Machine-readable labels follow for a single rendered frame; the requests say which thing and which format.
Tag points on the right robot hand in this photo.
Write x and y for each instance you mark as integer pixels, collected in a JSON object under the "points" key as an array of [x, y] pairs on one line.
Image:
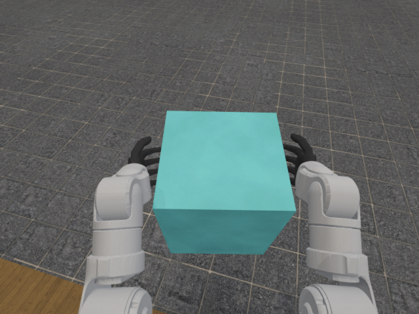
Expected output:
{"points": [[304, 154]]}

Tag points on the left robot hand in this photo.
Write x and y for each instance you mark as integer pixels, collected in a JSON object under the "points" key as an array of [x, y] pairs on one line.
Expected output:
{"points": [[138, 155]]}

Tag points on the left robot upper arm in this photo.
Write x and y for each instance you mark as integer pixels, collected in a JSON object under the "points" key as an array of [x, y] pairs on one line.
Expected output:
{"points": [[118, 300]]}

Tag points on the left robot forearm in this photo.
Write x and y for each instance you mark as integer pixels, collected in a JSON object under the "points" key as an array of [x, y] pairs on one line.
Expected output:
{"points": [[116, 243]]}

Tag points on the right robot forearm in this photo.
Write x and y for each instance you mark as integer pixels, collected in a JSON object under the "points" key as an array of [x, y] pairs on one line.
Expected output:
{"points": [[333, 207]]}

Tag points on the right robot upper arm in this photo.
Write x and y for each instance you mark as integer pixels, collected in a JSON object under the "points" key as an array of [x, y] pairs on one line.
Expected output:
{"points": [[334, 299]]}

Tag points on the carton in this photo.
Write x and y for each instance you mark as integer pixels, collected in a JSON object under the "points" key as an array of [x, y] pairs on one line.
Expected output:
{"points": [[223, 186]]}

